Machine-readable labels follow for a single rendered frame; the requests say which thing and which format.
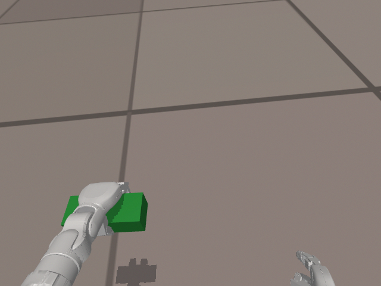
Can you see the left robot hand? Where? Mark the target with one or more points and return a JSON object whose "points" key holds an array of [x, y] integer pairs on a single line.
{"points": [[105, 195]]}

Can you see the carton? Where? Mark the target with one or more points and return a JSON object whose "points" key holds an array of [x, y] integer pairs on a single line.
{"points": [[127, 215]]}

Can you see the left robot arm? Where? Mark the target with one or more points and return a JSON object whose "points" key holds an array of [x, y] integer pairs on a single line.
{"points": [[69, 249]]}

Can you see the right robot hand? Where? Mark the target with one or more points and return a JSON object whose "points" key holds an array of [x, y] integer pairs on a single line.
{"points": [[320, 275]]}

